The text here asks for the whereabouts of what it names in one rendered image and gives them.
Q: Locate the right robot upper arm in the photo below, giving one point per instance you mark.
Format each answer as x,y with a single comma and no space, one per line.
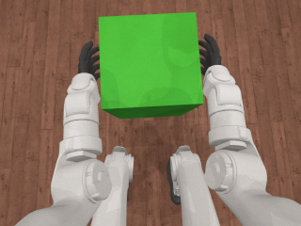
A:
239,179

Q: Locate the carton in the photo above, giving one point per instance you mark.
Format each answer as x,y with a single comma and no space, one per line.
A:
149,65

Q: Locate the left robot upper arm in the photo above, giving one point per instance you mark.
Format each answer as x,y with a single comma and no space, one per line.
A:
78,190

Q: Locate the right robot shin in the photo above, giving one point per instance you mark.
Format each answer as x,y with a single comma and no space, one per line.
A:
185,148

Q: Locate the robot left forearm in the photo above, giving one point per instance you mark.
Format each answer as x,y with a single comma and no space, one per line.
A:
81,140

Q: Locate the robot right hand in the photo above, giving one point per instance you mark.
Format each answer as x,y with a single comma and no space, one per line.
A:
212,53

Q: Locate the robot left hand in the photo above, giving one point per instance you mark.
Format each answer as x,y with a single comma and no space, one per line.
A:
86,60

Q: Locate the robot right forearm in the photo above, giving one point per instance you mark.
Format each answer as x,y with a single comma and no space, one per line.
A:
226,113

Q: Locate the right robot foot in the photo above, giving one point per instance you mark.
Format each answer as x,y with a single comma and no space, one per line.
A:
175,198

